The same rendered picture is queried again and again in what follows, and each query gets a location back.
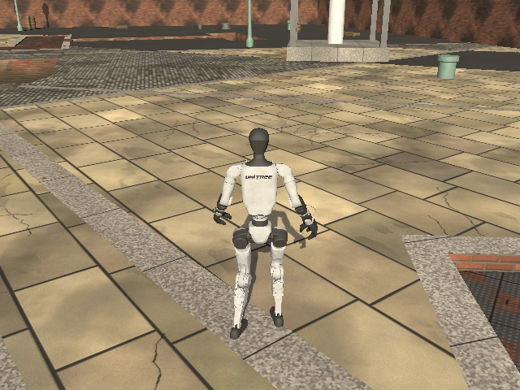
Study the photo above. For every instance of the robot left hand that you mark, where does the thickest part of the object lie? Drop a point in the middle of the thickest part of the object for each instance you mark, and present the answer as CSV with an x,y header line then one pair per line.
x,y
220,221

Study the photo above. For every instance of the robot right forearm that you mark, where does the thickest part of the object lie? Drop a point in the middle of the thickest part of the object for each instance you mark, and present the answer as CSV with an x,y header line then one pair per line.
x,y
304,213

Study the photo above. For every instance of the robot right upper arm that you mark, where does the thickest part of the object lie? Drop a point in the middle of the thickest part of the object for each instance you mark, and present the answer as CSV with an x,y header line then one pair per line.
x,y
290,184

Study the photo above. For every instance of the robot left upper arm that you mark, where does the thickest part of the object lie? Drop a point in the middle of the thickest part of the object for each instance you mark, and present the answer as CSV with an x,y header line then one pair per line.
x,y
229,183

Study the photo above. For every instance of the robot right hand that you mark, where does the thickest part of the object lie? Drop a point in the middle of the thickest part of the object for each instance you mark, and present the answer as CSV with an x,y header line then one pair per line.
x,y
313,227

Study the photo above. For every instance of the right robot foot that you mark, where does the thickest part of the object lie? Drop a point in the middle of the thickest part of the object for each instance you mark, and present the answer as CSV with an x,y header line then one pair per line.
x,y
278,320

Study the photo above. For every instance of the robot left forearm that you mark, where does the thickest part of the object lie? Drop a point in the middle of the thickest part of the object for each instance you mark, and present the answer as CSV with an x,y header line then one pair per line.
x,y
219,209

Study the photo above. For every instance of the robot right shin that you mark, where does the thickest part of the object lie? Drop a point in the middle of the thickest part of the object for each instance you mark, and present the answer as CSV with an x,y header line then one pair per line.
x,y
277,287

